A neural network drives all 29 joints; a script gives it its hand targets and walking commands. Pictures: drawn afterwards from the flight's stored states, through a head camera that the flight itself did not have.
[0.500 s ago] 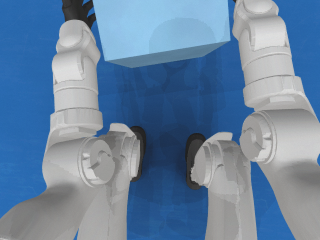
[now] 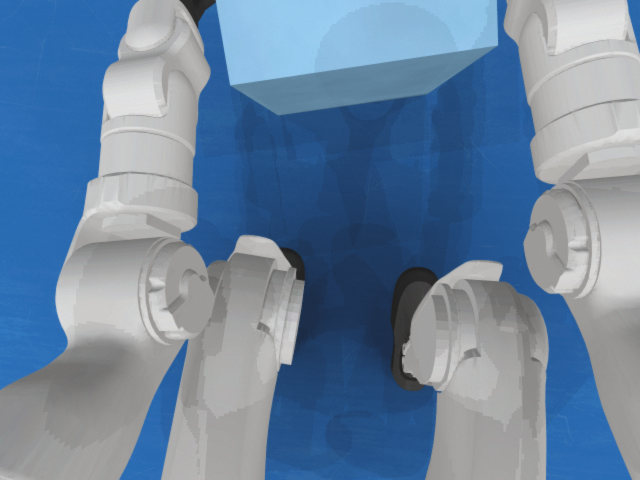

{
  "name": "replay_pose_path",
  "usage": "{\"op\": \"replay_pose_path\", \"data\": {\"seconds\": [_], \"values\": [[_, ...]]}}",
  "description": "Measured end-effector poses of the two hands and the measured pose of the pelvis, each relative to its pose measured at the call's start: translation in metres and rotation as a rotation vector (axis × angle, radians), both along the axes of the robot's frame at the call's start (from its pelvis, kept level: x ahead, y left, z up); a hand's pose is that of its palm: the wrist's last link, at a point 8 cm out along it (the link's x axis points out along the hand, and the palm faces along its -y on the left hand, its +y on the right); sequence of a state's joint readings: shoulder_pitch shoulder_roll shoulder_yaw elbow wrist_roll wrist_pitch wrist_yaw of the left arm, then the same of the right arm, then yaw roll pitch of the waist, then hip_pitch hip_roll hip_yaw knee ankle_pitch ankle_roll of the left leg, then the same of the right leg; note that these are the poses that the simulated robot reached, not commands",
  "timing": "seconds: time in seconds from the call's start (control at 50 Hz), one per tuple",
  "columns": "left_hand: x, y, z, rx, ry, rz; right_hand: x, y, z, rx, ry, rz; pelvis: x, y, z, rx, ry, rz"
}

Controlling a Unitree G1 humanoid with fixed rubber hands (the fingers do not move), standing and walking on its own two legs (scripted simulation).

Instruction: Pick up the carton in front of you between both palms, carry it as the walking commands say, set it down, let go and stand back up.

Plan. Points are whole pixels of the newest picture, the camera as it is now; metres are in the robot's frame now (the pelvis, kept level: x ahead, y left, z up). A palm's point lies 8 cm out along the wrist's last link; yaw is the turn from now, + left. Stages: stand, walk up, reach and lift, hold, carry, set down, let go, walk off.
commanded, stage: set down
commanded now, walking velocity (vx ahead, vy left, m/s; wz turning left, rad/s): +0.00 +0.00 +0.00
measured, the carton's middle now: out of the picture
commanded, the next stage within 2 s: none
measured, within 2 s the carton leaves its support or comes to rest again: rests again in 0.14 s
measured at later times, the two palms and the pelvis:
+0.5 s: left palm (167, 11) +0.53 +0.19 -0.17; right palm out of the picture +0.58 -0.12 -0.18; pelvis -0.01 -0.01 -0.02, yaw +0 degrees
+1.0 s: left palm (169, 31) +0.51 +0.20 -0.20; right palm out of the picture +0.58 -0.16 -0.20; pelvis -0.01 +0.00 -0.01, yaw +1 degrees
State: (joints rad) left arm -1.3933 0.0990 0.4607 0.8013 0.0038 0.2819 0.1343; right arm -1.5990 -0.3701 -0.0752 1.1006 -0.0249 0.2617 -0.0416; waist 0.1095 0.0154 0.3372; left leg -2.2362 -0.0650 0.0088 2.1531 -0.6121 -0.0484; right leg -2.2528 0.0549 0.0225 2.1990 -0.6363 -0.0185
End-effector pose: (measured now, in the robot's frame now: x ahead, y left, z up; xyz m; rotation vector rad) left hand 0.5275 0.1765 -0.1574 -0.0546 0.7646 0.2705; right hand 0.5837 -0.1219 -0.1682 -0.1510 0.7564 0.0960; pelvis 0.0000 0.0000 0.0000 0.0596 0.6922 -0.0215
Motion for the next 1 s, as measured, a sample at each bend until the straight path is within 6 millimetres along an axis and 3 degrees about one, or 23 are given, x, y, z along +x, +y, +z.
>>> {"op": "replay_pose_path", "data": {"seconds": [0.68,0.86,0.94,1.0], "values": [[-0.002,0.012,-0.015,-0.017,-0.012,-0.042,-0.004,0.001,-0.014,0.126,-0.027,0.053,-0.013,-0.010,-0.018,0.022,-0.132,-0.006],[-0.006,0.012,-0.022,-0.009,-0.004,-0.034,-0.006,-0.001,-0.023,0.081,-0.027,0.072,-0.012,-0.009,-0.020,0.027,-0.148,-0.004],[-0.013,0.016,-0.035,0.030,0.027,-0.008,-0.010,-0.018,-0.036,0.021,-0.011,0.018,-0.009,-0.007,-0.017,0.025,-0.133,-0.003],[-0.013,0.023,-0.039,0.048,0.029,0.014,-0.005,-0.037,-0.036,-0.015,-0.019,-0.025,-0.007,-0.004,-0.015,0.022,-0.119,-0.003]]}}
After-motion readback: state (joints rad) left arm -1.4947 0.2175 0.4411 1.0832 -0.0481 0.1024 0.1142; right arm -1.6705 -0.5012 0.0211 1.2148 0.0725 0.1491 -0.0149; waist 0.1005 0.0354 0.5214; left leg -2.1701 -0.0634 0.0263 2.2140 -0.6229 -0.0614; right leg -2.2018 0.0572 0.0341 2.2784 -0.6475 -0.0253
